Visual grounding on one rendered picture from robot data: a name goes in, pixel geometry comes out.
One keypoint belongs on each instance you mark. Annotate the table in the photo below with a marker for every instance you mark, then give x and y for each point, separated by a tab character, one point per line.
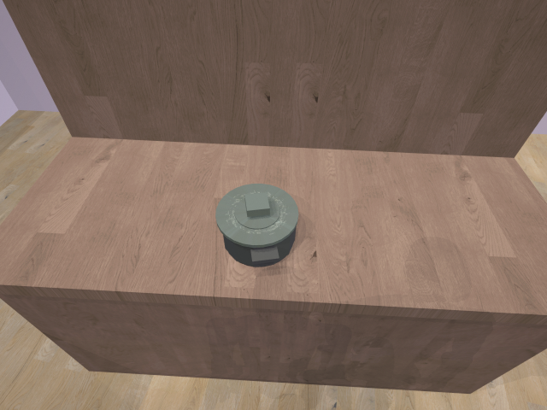
420	255

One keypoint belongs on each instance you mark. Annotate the knob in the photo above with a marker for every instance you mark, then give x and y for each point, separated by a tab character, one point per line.
257	204

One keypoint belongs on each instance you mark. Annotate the lid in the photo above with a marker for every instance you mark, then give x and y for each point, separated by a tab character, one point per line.
257	231

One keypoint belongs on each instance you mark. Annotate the pot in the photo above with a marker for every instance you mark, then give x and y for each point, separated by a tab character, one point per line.
260	257

